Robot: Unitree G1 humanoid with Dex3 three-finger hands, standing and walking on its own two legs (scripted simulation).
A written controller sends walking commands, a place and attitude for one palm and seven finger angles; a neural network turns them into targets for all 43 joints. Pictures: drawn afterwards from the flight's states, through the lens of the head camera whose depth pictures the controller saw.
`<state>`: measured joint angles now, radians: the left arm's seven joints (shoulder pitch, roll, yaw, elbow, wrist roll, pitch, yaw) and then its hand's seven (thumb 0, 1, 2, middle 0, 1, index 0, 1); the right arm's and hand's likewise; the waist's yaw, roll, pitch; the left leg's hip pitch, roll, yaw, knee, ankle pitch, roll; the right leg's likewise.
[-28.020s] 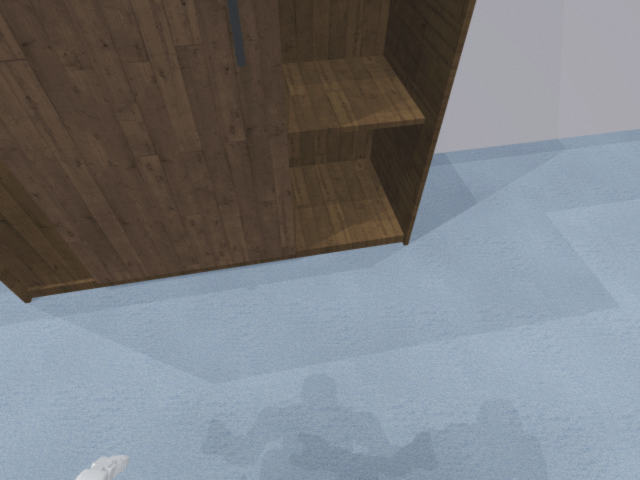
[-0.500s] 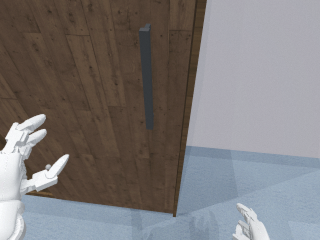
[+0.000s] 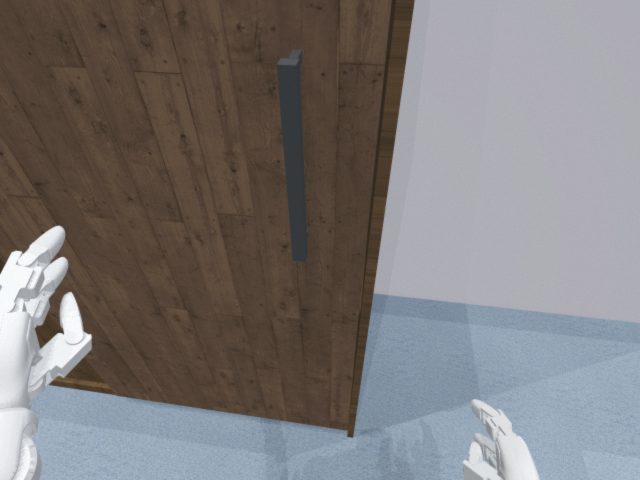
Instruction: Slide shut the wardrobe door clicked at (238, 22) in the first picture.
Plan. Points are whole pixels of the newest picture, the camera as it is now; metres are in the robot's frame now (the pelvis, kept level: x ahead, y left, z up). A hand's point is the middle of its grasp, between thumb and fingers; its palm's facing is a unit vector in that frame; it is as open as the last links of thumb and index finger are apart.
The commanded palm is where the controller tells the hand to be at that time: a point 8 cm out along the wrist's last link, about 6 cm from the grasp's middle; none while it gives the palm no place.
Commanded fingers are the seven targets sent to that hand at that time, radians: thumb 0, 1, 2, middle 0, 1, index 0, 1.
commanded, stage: step back with the hand held close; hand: left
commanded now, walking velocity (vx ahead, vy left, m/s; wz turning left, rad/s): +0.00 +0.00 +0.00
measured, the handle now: (298, 170) +0.43 +0.10 +0.20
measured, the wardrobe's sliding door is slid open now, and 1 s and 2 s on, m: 0.00 0.00 0.00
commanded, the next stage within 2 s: stop stepping back and stand still in 1.40 s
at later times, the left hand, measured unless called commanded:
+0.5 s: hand (86, 337) +0.19 +0.26 +0.15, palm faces +0.30 -0.82 -0.48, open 7.4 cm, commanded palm +0.12 +0.31 +0.17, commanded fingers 0.00 0.90 0.90 -0.20 -0.30 -0.20 -0.30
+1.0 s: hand out of the picture +0.10 +0.28 +0.17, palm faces +0.46 -0.77 -0.45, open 7.4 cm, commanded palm +0.03 +0.32 +0.17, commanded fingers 0.00 0.90 0.90 -0.20 -0.30 -0.20 -0.30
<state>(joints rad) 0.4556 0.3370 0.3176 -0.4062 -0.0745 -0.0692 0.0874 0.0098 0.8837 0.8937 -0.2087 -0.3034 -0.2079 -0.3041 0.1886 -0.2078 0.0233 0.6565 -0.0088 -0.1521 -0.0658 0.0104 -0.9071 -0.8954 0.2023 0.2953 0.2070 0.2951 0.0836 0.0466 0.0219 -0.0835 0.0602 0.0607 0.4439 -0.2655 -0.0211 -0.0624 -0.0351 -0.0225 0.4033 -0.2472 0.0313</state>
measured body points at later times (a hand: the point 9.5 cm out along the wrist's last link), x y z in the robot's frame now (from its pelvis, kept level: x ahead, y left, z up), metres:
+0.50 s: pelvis -0.04 +0.02 +0.00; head -0.02 +0.02 +0.45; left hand +0.17 +0.30 +0.18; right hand +0.13 -0.23 -0.08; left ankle -0.01 +0.13 -0.74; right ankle -0.01 -0.14 -0.74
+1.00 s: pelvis -0.11 +0.02 -0.02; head -0.09 +0.03 +0.43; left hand +0.07 +0.32 +0.19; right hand +0.06 -0.21 -0.10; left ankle -0.01 +0.13 -0.74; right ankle -0.01 -0.14 -0.74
